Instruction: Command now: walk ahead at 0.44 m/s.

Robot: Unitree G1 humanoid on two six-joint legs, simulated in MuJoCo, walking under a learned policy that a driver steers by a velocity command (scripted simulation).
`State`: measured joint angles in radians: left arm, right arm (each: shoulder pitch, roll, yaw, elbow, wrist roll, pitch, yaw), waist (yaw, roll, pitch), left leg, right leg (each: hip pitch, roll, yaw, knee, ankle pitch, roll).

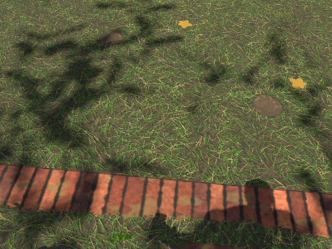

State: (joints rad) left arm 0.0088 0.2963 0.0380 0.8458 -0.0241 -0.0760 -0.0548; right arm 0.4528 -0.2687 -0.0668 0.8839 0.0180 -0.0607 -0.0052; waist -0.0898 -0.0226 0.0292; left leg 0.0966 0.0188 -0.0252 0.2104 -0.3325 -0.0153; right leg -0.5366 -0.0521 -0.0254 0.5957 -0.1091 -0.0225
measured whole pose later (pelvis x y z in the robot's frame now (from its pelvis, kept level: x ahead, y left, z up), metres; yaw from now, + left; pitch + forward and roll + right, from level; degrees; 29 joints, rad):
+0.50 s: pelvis +0.26 -0.04 +0.00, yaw +0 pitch +1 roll -2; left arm 0.35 0.27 0.04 0.95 -0.01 -0.08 -0.01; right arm 0.07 -0.26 -0.05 0.74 0.01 -0.08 0.02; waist 0.09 0.04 0.02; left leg -0.65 0.11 -0.01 0.58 0.09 0.00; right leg 0.06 0.08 -0.05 0.18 -0.26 -0.06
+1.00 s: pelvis +0.55 -0.01 +0.01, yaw -1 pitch +1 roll +2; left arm 0.08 0.28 0.04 0.82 -0.01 -0.07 -0.02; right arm 0.34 -0.27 -0.05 0.88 0.01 -0.09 0.01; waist -0.07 -0.05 0.02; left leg -0.01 -0.07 0.05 0.20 -0.21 0.05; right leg -0.66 -0.12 0.04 0.64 0.07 0.01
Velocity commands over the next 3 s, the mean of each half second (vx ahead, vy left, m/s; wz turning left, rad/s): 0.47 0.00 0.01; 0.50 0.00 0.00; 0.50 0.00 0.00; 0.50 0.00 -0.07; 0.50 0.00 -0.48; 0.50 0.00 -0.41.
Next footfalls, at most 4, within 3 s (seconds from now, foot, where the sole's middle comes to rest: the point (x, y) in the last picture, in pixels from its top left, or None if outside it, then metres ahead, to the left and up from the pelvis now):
0.06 right None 0.19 -0.13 -0.77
0.62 left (136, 237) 0.53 0.09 -0.77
1.14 right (187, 168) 0.82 -0.15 -0.77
1.70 left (136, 119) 1.14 0.07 -0.77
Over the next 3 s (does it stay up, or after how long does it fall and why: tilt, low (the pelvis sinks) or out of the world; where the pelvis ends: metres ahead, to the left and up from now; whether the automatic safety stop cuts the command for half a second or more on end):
stays up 1.69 -0.17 0.01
